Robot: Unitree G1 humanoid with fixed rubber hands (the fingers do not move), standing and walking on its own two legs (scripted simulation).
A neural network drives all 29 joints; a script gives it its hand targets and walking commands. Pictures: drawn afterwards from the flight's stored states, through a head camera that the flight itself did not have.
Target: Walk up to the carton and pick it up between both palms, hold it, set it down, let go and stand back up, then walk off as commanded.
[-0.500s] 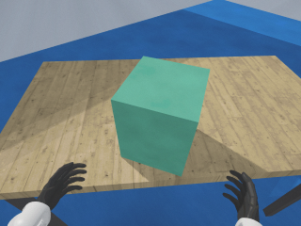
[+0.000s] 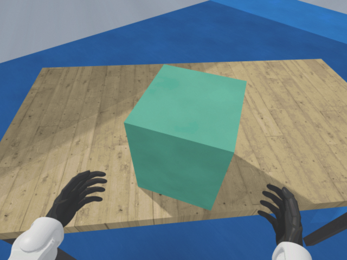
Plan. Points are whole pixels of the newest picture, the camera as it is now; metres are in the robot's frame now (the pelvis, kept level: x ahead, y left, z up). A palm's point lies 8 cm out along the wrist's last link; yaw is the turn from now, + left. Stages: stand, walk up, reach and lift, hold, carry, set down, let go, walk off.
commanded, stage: reach and lift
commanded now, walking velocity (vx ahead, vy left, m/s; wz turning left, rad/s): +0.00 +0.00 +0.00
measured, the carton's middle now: (187, 138) +0.40 +0.01 +0.06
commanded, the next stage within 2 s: none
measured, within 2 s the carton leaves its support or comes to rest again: neither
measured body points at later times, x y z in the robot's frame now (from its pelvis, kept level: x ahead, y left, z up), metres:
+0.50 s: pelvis +0.00 +0.00 +0.00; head +0.01 +0.03 +0.45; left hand +0.29 +0.25 +0.11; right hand +0.27 -0.17 +0.12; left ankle -0.01 +0.12 -0.74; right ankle -0.01 -0.16 -0.74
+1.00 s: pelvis +0.00 +0.00 +0.00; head +0.01 +0.03 +0.45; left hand +0.36 +0.23 +0.15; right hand +0.32 -0.18 +0.16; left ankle -0.01 +0.12 -0.74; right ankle -0.01 -0.16 -0.74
